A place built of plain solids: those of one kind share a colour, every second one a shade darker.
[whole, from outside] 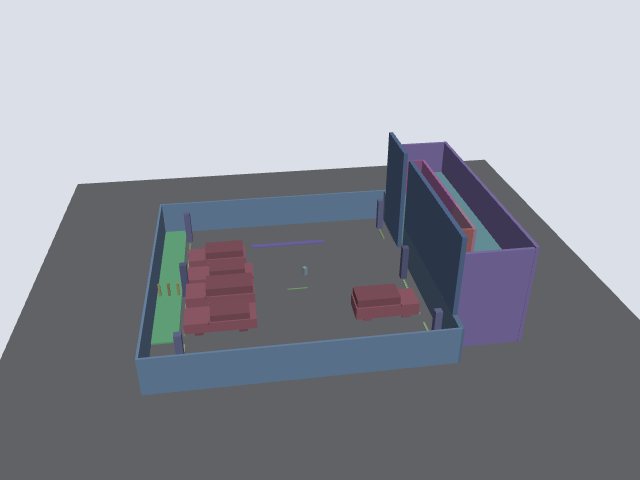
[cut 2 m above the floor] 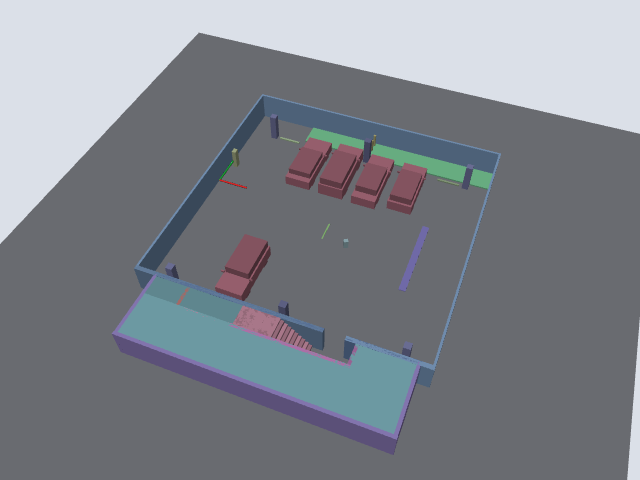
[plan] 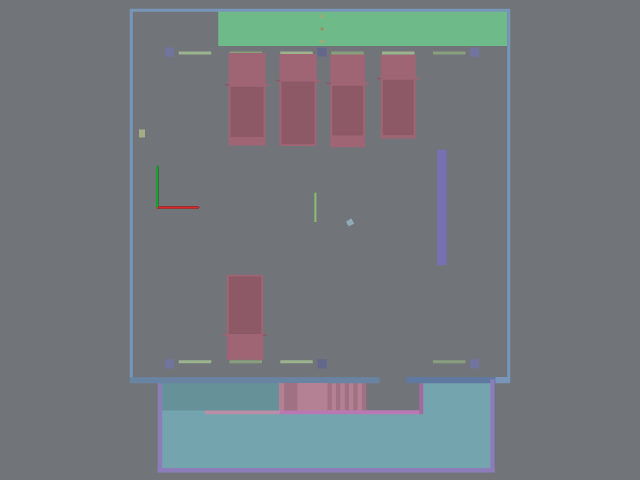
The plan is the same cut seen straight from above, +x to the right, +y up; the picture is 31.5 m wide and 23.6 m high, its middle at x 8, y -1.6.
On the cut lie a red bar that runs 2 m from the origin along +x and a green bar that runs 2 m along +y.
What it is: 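The pedestrian entrance of an underground car park of the 2000s; a paved forecourt at street level 4.30 m over the deck; a stair well of 21 risers of 0.205 m and treads of 0.212 m, 1.33 m wide, one straight flight without a landing, along the facade; in a closed, roofed stair core with a lobby at street level, a plain doorway into the deck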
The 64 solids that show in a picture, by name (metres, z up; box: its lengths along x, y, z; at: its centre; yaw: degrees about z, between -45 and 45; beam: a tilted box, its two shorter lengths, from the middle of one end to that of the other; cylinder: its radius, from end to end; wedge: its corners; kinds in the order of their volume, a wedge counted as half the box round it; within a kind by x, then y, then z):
{
 "paving_1": {"box": [5.8, 1.34, 4.36], "at": [3.13, -9.31, 2.13]},
 "paving_2": {"box": [16.14, 2.85, 4.36], "at": [8.3, -11.39, 2.13]},
 "paving_3": {"box": [3.5, 1.34, 4.36], "at": [14.62, -9.31, 2.13]},
 "stair_step_1": {"box": [0.26, 1.35, 4.15], "at": [6.11, -9.3, 2.02]},
 "stair_step_2": {"box": [0.69, 1.35, 3.74], "at": [6.33, -9.3, 1.82]},
 "stair_step_3": {"box": [0.9, 1.35, 3.54], "at": [6.43, -9.3, 1.72]},
 "stair_step_4": {"box": [1.11, 1.35, 3.33], "at": [6.54, -9.3, 1.61]},
 "stair_step_5": {"box": [1.53, 1.35, 2.92], "at": [6.75, -9.3, 1.41]},
 "stair_step_6": {"box": [2.17, 1.35, 2.31], "at": [7.07, -9.3, 1.1]},
 "stair_step_7": {"box": [2.38, 1.35, 2.1], "at": [7.17, -9.3, 1.0]},
 "stair_step_8": {"box": [2.59, 1.35, 1.9], "at": [7.28, -9.3, 0.9]},
 "stair_step_9": {"box": [2.81, 1.35, 1.69], "at": [7.39, -9.3, 0.8]},
 "stair_step_10": {"box": [3.02, 1.35, 1.49], "at": [7.49, -9.3, 0.69]},
 "stair_step_11": {"box": [3.23, 1.35, 1.28], "at": [7.6, -9.3, 0.59]},
 "stair_step_12": {"box": [3.44, 1.35, 1.07], "at": [7.7, -9.3, 0.49]},
 "stair_step_13": {"box": [3.65, 1.35, 0.87], "at": [7.81, -9.3, 0.39]},
 "stair_step_14": {"box": [3.87, 1.35, 0.67], "at": [7.92, -9.3, 0.28]},
 "stair_step_15": {"box": [4.08, 1.35, 0.46], "at": [8.02, -9.3, 0.18]},
 "stair_step_16": {"box": [4.29, 1.35, 0.26], "at": [8.13, -9.3, 0.08]},
 "car_1": {"box": [1.8, 4.18, 0.85], "at": [4.31, -5.4, 0.61]},
 "car_2": {"box": [1.6, 2.83, 0.56], "at": [4.31, -4.8, 1.31]},
 "car_3": {"box": [1.62, 2.47, 0.45], "at": [4.41, 4.7, 1.12]},
 "car_4": {"box": [1.82, 4.55, 0.72], "at": [4.41, 5.32, 0.54]},
 "car_5": {"box": [1.62, 3.09, 0.56], "at": [6.92, 4.65, 1.39]},
 "car_6": {"box": [1.82, 4.53, 0.93], "at": [6.92, 5.28, 0.64]},
 "car_7": {"box": [1.53, 2.45, 0.54], "at": [9.36, 4.76, 1.18]},
 "car_8": {"box": [1.73, 4.57, 0.73], "at": [9.36, 5.24, 0.54]},
 "car_9": {"box": [1.52, 2.73, 0.53], "at": [11.84, 4.91, 1.19]},
 "car_10": {"box": [1.72, 4.12, 0.75], "at": [11.84, 5.45, 0.55]},
 "boundary_1": {"box": [0.22, 4.6, 6.74], "at": [0.13, -10.74, 3.32]},
 "boundary_2": {"box": [16.6, 0.23, 6.84], "at": [8.3, -12.92, 3.37]},
 "boundary_3": {"box": [0.22, 4.6, 6.83], "at": [16.47, -10.74, 3.37]},
 "facade_1": {"box": [10.94, 0.3, 7.86], "at": [5.45, -8.49, 3.88]},
 "facade_2": {"box": [4.4, 0.3, 7.86], "at": [14.42, -8.49, 3.88]},
 "wall_1": {"box": [0.15, 18.26, 2.59], "at": [-1.27, 0.64, 1.25]},
 "wall_2": {"box": [12.27, 0.3, 2.59], "at": [4.79, -8.49, 1.25]},
 "wall_3": {"box": [18.7, 0.15, 2.59], "at": [8.0, 9.7, 1.25]},
 "wall_4": {"box": [5.13, 0.3, 2.59], "at": [14.79, -8.49, 1.25]},
 "wall_5": {"box": [0.15, 18.26, 2.59], "at": [17.27, 0.64, 1.25]},
 "rim_guard_1": {"box": [4.64, 0.2, 6.95], "at": [8.15, -10.07, 3.43]},
 "rim_guard_2": {"box": [3.0, 0.2, 6.95], "at": [11.57, -10.07, 3.43]},
 "rim_guard_3": {"box": [0.2, 1.53, 6.95], "at": [12.97, -9.4, 3.43]},
 "lobby_wall_1": {"box": [3.7, 0.2, 6.95], "at": [4.18, -10.07, 3.43]},
 "walkway_1": {"box": [14.2, 1.68, 0.16], "at": [10.1, 8.78, 0.03]},
 "column_1": {"box": [0.45, 0.45, 2.56], "at": [0.6, -7.69, 1.23]},
 "column_2": {"box": [0.45, 0.45, 2.56], "at": [0.6, 7.64, 1.23]},
 "column_3": {"box": [0.45, 0.45, 2.56], "at": [8.1, -7.69, 1.23]},
 "column_4": {"box": [0.45, 0.45, 2.56], "at": [8.1, 7.64, 1.23]},
 "column_5": {"box": [0.45, 0.45, 2.56], "at": [15.6, -7.69, 1.23]},
 "column_6": {"box": [0.45, 0.45, 2.56], "at": [15.6, 7.64, 1.23]},
 "lobby_wall_end_1": {"box": [0.2, 1.33, 6.95], "at": [2.43, -9.3, 3.43]},
 "wheelstop_1": {"box": [1.6, 0.15, 0.15], "at": [1.85, -7.59, 0.03]},
 "wheelstop_2": {"box": [1.6, 0.15, 0.15], "at": [1.85, 7.59, 0.03]},
 "wheelstop_3": {"box": [1.6, 0.15, 0.15], "at": [4.35, -7.59, 0.03]},
 "wheelstop_4": {"box": [1.6, 0.15, 0.15], "at": [6.85, -7.59, 0.03]},
 "wheelstop_5": {"box": [1.6, 0.15, 0.15], "at": [6.85, 7.59, 0.03]},
 "wheelstop_6": {"box": [1.6, 0.15, 0.15], "at": [9.35, 7.59, 0.03]},
 "wheelstop_7": {"box": [1.6, 0.15, 0.15], "at": [11.85, 7.59, 0.03]},
 "wheelstop_8": {"box": [1.6, 0.15, 0.15], "at": [14.35, -7.59, 0.03]},
 "wheelstop_9": {"box": [1.6, 0.15, 0.15], "at": [14.35, 7.59, 0.03]},
 "hump_1": {"box": [0.46, 5.68, 0.11], "at": [13.99, 0.0, 0.0]},
 "pay_station_1": {"box": [0.3, 0.4, 1.5], "at": [-0.75, 3.64, 0.7]},
 "wet_floor_sign_1": {"box": [0.3, 0.28, 0.65], "at": [9.48, -0.74, 0.28], "yaw": 28.3},
 "cable_cover_1": {"box": [0.11, 1.44, 0.07], "at": [7.77, 0.0, -0.02]}
}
